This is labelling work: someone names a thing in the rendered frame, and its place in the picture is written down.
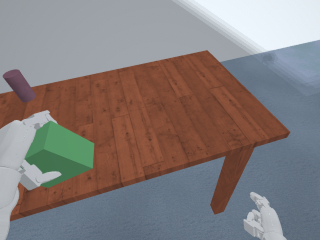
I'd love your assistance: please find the sponge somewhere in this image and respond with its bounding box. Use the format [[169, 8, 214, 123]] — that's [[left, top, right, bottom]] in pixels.
[[21, 120, 95, 188]]

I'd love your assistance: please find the left robot forearm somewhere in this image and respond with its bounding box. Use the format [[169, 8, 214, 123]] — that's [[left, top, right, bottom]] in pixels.
[[0, 166, 22, 240]]

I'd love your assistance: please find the robot left hand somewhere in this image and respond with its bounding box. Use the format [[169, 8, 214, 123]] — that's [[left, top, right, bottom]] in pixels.
[[0, 110, 62, 191]]

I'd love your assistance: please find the robot right hand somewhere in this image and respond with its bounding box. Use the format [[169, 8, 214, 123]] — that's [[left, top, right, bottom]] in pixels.
[[243, 192, 283, 240]]

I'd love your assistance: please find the table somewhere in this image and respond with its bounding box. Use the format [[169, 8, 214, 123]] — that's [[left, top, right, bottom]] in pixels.
[[0, 50, 290, 221]]

